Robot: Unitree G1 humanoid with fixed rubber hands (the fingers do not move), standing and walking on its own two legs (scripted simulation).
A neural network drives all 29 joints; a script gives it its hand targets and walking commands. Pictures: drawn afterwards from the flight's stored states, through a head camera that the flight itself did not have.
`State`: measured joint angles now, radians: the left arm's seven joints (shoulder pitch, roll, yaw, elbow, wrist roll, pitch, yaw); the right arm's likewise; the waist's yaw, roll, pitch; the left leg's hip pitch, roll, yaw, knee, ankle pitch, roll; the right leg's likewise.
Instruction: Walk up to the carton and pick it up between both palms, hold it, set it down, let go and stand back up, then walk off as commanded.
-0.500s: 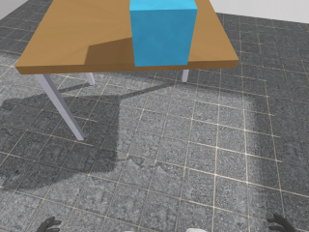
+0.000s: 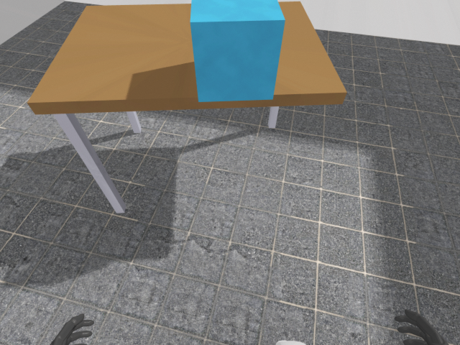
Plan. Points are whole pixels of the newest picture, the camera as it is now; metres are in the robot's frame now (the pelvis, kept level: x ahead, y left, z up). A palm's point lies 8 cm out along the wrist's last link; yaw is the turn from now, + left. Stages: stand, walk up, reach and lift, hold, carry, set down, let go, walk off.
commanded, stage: stand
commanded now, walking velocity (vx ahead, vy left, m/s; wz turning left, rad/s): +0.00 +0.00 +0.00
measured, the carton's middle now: (233, 44) +0.86 +0.03 +0.06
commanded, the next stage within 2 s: none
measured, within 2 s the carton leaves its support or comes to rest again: neither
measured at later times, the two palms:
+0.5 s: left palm out of the picture +0.08 +0.31 -0.08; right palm out of the picture +0.11 -0.31 -0.06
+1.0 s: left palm out of the picture +0.08 +0.31 -0.08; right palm out of the picture +0.11 -0.31 -0.06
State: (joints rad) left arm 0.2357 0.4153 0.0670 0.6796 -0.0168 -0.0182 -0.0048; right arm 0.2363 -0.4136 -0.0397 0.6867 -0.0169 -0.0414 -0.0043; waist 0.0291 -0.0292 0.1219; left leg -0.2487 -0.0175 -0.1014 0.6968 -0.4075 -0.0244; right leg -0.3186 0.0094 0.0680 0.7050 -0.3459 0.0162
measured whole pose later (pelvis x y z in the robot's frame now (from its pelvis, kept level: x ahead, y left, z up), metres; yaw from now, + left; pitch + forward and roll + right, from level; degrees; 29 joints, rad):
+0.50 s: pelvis -0.03 +0.00 +0.00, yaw +0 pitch -5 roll +0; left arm 0.23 0.42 0.07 0.68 -0.02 -0.02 0.00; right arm 0.20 -0.41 -0.04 0.69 -0.02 -0.04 0.00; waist 0.03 -0.03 0.11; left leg -0.25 -0.02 -0.10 0.70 -0.37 -0.03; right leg -0.32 0.01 0.07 0.70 -0.30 0.01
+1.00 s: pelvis -0.03 +0.00 +0.00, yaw +0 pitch -5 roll +1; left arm 0.23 0.42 0.07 0.68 -0.02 -0.02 0.00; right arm 0.19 -0.41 -0.04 0.69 -0.02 -0.04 0.00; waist 0.03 -0.03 0.11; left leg -0.25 -0.02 -0.10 0.70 -0.36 -0.03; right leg -0.32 0.01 0.07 0.70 -0.30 0.01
